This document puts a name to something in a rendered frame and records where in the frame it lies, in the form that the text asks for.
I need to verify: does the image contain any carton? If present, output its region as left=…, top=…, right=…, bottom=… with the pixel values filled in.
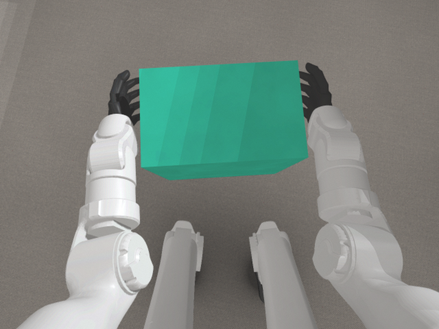
left=139, top=60, right=308, bottom=180

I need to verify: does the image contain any right robot thigh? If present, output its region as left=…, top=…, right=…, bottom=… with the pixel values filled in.
left=249, top=228, right=318, bottom=329

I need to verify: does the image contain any robot right foot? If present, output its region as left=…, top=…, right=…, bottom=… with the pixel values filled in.
left=251, top=256, right=265, bottom=303

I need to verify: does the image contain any right robot hand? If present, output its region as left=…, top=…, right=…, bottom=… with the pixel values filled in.
left=299, top=63, right=332, bottom=123

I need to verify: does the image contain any robot left forearm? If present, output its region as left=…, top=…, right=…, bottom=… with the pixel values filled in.
left=65, top=114, right=140, bottom=290

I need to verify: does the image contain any robot left upper arm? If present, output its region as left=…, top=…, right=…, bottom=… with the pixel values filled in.
left=17, top=231, right=154, bottom=329

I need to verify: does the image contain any robot right forearm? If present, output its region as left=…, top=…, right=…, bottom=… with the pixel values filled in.
left=307, top=106, right=403, bottom=269

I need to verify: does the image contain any robot right upper arm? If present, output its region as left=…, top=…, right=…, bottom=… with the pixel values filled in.
left=312, top=221, right=439, bottom=329

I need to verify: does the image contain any left robot hand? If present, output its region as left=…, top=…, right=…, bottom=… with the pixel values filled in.
left=108, top=70, right=140, bottom=125

